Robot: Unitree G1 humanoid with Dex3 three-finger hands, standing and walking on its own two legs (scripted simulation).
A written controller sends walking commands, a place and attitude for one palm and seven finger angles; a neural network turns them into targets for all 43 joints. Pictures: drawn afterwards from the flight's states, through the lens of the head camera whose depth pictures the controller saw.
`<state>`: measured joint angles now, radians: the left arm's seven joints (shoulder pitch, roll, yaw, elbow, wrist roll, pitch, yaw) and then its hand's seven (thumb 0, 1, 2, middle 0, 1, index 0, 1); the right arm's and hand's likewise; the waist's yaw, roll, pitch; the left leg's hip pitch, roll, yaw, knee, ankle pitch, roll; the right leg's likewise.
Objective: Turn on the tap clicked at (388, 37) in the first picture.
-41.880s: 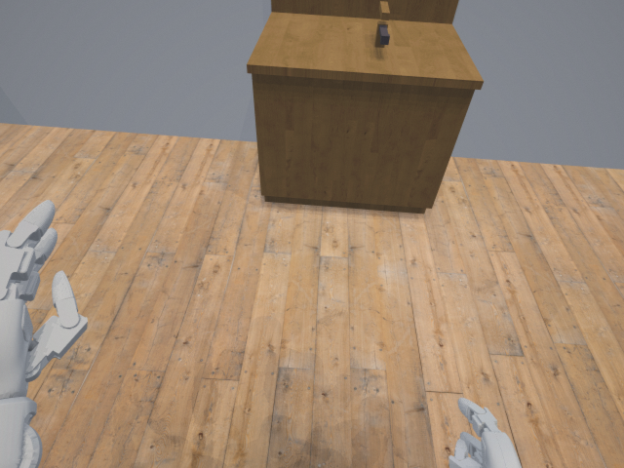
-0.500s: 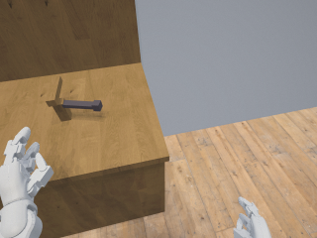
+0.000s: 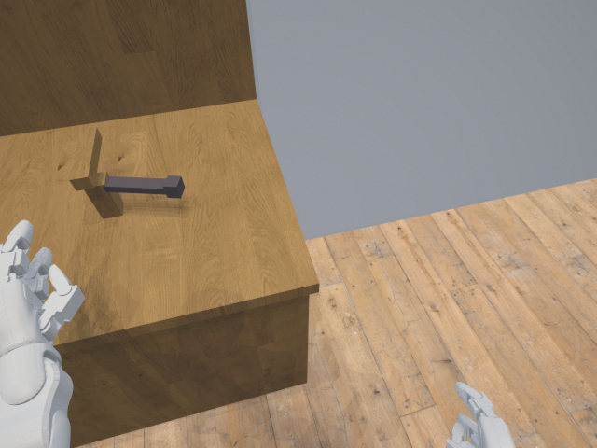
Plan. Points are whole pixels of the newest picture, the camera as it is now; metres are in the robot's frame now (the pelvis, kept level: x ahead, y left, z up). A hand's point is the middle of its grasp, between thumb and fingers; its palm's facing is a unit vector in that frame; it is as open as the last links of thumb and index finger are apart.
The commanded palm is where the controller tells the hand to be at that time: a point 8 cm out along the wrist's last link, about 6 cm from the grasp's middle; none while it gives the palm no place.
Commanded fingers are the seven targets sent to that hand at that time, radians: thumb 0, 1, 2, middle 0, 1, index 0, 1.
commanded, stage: reach beside the lever's end, fingers flat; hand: left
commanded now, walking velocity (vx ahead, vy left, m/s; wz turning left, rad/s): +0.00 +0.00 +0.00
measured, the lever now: (174, 186) +0.51 +0.27 +0.03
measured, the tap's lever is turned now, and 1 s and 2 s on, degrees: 71 71 71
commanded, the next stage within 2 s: push the lever round in 1.32 s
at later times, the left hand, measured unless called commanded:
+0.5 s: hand (72, 264) +0.33 +0.35 +0.05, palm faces +0.58 -0.81 -0.11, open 7.7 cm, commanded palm +0.29 +0.39 +0.05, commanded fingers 0.00 0.90 0.90 -0.16 -0.17 -0.16 -0.17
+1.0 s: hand (70, 244) +0.38 +0.40 +0.02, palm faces +0.57 -0.82 -0.10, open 7.8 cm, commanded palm +0.34 +0.42 +0.03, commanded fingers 0.00 0.90 0.90 -0.15 -0.15 -0.15 -0.15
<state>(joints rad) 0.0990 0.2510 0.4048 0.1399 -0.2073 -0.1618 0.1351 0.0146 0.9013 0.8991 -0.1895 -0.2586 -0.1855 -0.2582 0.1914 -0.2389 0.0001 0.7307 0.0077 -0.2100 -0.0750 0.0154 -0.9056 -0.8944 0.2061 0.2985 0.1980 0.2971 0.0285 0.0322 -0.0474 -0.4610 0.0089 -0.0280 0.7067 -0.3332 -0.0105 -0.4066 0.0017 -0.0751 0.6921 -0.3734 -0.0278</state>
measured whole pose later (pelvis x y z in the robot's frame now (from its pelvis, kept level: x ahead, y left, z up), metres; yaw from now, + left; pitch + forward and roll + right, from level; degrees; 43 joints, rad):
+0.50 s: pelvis +0.00 +0.01 -0.01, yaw -1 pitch +10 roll -1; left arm -0.18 0.39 0.57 0.57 -0.18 -0.28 0.03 0.01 0.90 0.90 -0.17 -0.20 -0.17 -0.20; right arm 0.26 -0.26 -0.02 0.73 0.00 -0.12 -0.06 0.01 -0.91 -0.89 0.21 0.30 0.20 0.30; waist -0.02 0.02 -0.07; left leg -0.62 0.02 -0.03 0.82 -0.38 0.00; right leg -0.56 0.01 -0.07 0.78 -0.40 -0.02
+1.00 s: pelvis -0.01 +0.02 -0.04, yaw -2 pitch +17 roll -3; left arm -0.48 0.62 0.71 0.98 -0.12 -0.40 -0.09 0.01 0.90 0.90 -0.15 -0.15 -0.15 -0.15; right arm 0.31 -0.28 0.00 0.70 -0.02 -0.01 -0.03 0.01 -0.91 -0.89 0.21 0.30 0.20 0.30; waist -0.07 0.00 -0.11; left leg -0.87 0.04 -0.03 1.00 -0.43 0.01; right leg -0.79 0.03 -0.08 0.92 -0.43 -0.01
